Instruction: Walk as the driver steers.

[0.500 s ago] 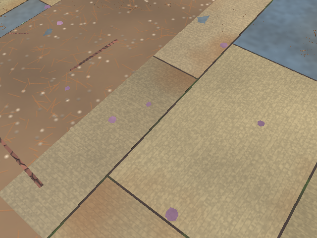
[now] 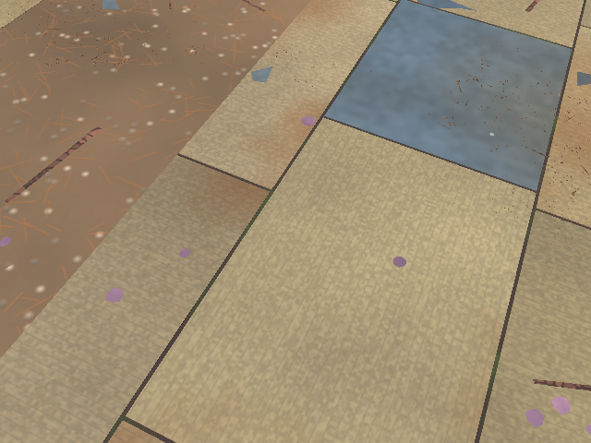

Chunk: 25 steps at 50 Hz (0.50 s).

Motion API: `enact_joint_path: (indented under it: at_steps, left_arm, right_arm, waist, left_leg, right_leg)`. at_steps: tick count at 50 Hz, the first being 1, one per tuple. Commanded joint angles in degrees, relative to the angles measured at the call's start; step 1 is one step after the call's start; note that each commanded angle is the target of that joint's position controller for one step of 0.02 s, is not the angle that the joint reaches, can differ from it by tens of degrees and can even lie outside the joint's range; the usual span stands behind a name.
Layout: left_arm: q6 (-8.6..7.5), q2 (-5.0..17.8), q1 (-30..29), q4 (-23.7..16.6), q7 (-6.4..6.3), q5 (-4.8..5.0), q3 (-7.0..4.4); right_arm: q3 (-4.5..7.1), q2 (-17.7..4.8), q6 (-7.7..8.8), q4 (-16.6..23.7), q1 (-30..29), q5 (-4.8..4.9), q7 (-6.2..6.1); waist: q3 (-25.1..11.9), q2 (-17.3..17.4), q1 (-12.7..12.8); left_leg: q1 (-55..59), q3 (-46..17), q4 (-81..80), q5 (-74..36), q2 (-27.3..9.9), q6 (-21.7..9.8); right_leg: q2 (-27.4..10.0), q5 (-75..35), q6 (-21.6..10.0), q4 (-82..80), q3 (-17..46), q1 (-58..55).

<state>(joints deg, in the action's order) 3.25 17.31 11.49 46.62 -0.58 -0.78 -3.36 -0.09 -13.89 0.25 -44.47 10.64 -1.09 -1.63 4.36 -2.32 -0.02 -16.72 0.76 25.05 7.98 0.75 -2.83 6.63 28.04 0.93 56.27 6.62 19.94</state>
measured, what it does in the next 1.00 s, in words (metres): steps on the spot: right foot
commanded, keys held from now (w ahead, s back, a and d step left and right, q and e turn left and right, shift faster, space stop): no key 0.52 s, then w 0.04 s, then no key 0.44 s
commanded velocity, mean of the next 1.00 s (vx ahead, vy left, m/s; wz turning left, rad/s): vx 0.02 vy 0.00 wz -0.04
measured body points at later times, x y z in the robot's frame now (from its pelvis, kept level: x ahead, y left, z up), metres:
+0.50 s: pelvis +0.01 -0.02 +0.00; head +0.01 -0.02 +0.45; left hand +0.06 +0.23 -0.14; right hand +0.05 -0.27 -0.14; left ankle +0.06 +0.09 -0.74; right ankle -0.02 -0.12 -0.74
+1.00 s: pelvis +0.05 -0.02 +0.00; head +0.05 -0.02 +0.45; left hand +0.03 +0.22 -0.16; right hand +0.06 -0.25 -0.16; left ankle +0.06 +0.09 -0.74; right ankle -0.02 -0.12 -0.74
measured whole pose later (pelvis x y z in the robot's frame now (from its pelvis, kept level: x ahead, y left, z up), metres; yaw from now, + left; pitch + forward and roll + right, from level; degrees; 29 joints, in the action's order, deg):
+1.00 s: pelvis +0.05 -0.02 +0.00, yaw +1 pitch -1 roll +0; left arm -0.7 10.0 16.9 64.9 -2.9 -0.4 1.4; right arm -0.2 -10.2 -0.2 -64.4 13.8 -0.4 -2.1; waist 2.1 -0.2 -0.3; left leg -10.8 0.0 23.8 11.6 1.7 -1.2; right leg 2.1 18.1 -1.8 21.5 3.0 1.9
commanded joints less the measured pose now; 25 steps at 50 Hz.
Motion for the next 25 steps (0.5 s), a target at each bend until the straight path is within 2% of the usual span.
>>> enact_joint_path:
  at_steps: [1,4,6,7,8,9,10,11,12,15,19,25]
  left_arm:
    - [0.69,2.33,6.12,0.17,0.09,0.18,0.02]
    - [0.89,2.39,3.71,0.81,-0.26,0.26,0.66]
    - [0.35,2.07,4.81,2.24,-0.41,0.3,0.99]
    - [-0.16,1.68,5.9,3.2,-0.53,0.17,1.23]
    - [-0.83,2.58,5.08,3.3,-0.71,-0.26,1.31]
    - [-1.64,4.63,4.41,2.86,-1.02,-1.21,1.28]
    - [-2.06,6.25,0.79,3.01,-0.98,-0.56,1.2]
    - [-2.68,3.22,-1.01,3.3,-0.6,-0.29,2.13]
    - [-3.22,2.13,-1.5,3.87,-0.56,-0.28,2.59]
    - [-3.88,2.91,1.27,6.55,-1.12,0.21,2.56]
    - [-3.86,2.06,3.41,8.92,-1.22,0.31,2.77]
    - [-4.05,1.57,4.43,11.62,-1.42,0.38,3.0]
  right_arm:
    - [1.47,-7.38,0.65,1.76,-0.22,-0.1,0.06]
    - [2.03,-8.99,-0.07,0.45,1.3,-0.28,0.5]
    - [2.24,-9.31,-0.72,-0.06,0.87,-0.09,0.65]
    - [2.24,-9.22,-1.01,-0.38,0.82,0.17,0.61]
    - [2.2,-8.78,-1.03,-0.95,2.21,0.19,0.58]
    - [1.89,-7.42,-0.8,-0.58,2.46,0.42,0.82]
    - [1.5,-5.41,-0.75,-0.5,2.72,1.14,1.04]
    - [1.37,-5.33,-0.86,-1.84,1.75,0.78,1.08]
    - [1.48,-5.42,-0.74,-2.84,2.06,0.61,1.16]
    - [1.86,-6.72,-0.17,-5.54,4.05,0.29,1.37]
    - [1.49,-5.56,-0.03,-8.63,4.16,0.52,1.14]
    - [1.16,-4.75,-0.11,-12.44,4.84,0.5,0.75]
  waist:
    - [-7.6,11.11,1.33]
    - [-6.96,12.49,-0.27]
    - [-6.41,11.61,0.67]
    - [-5.91,10.53,1.48]
    - [-5.08,8.57,1.14]
    - [-5.36,4.15,0.38]
    - [-2.82,-3.06,-2.43]
    - [-1.91,-2.89,-2.2]
    - [-1.57,-2.73,-2.51]
    - [-1.59,-2.78,-2.11]
    - [-0.92,0.77,-1.18]
    - [-1.2,2.4,-0.88]
  left_leg:
    - [5.32,-10.77,-8.53,-13.36,-11.18,-8.03]
    - [5.1,-12.89,-9.37,-2.27,-11.41,-8.24]
    - [3.34,-13.37,-8.8,2.18,-10.99,-7.29]
    - [1.09,-13.09,-8.27,4.2,-10.53,-5.82]
    - [-1.79,-13.26,-8.27,6.41,-10.14,-3.36]
    - [-4.13,-11.74,-5.59,8.01,-8.59,-0.82]
    - [-0.42,-5.58,-4.98,8.21,-2.75,0.89]
    - [7.76,-5.05,-4.34,4.28,-2.66,1.37]
    - [10.58,-5.65,-4.67,1.66,-3.31,1.25]
    - [10.3,-6.75,-4.84,-1.66,-5.0,0.31]
    - [7.85,-6.81,-6.15,-0.84,-4.91,0.8]
    - [8.39,-6.95,-6.28,-2.18,-5.14,0.92]
  right_leg:
    - [-1.64,-0.27,1.06,-8.76,-2.38,-4.34]
    - [-2.92,-2.18,-0.03,-18.59,-4.6,-7.17]
    - [-3.23,-7.71,-1.22,-26.86,-5.96,-10.81]
    - [-3.42,-12.58,-2.15,-33.42,-6.23,-14.28]
    - [-5.3,-15.95,-3.25,-37.35,-3.0,-16.94]
    - [-11.55,-14.68,-4.72,-39.65,4.4,-18.26]
    - [-15.46,-11.73,-6.95,-40.97,9.13,-8.43]
    - [-15.87,-7.6,-6.74,-42.75,9.28,-1.35]
    - [-13.91,-5.92,-5.28,-43.18,7.5,-0.16]
    - [-11.14,-10.74,-3.88,-42.32,4.38,-3.86]
    - [-11.04,-13.52,-4.62,-41.18,3.52,-6.8]
    - [-10.88,-16.15,-4.91,-40.65,2.76,-7.93]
